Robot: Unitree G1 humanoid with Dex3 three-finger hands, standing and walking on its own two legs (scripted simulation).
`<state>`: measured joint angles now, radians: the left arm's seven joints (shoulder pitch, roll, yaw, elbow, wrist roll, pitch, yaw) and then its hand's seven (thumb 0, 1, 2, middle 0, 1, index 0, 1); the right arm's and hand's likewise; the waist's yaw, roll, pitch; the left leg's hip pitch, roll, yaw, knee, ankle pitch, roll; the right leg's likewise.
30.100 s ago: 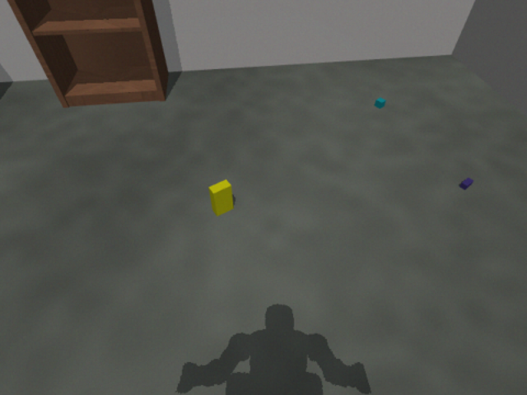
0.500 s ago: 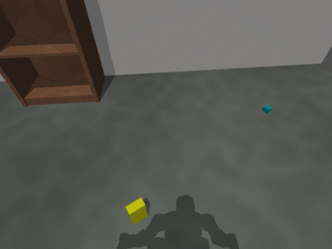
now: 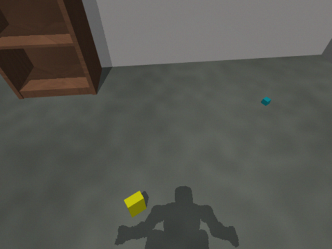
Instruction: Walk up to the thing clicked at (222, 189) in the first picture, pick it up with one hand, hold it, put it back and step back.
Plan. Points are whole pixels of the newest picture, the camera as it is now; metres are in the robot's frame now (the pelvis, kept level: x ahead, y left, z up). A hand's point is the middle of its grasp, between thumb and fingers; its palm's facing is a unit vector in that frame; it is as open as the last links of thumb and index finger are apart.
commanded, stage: step back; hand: left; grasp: from the side
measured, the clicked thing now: (135, 204) +0.47 +0.19 -0.69
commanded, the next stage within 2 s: none
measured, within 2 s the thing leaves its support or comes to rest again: neither
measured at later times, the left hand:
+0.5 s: hand out of the picture +0.07 +0.33 -0.18, palm faces -0.07 -0.94 -0.33, open 7.4 cm
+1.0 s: hand out of the picture +0.00 +0.37 -0.16, palm faces -0.02 -0.93 -0.37, open 7.4 cm
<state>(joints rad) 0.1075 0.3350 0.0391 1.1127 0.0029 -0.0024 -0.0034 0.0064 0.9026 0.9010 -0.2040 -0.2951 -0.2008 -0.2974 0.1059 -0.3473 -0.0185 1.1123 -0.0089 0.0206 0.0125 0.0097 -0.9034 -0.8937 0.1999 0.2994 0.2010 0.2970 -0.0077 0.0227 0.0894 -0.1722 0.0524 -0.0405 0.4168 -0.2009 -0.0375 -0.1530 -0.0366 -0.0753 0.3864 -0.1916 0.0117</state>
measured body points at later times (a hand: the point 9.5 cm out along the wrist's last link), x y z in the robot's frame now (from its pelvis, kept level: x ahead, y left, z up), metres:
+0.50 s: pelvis -0.06 +0.09 -0.01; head +0.03 +0.11 +0.43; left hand +0.07 +0.38 -0.16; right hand +0.00 -0.23 -0.13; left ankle -0.06 +0.14 -0.74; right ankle -0.08 -0.05 -0.70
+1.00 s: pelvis -0.14 +0.11 -0.02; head -0.08 +0.12 +0.42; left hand +0.00 +0.41 -0.13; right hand -0.04 -0.21 -0.13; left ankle -0.16 +0.24 -0.75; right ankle -0.08 -0.01 -0.74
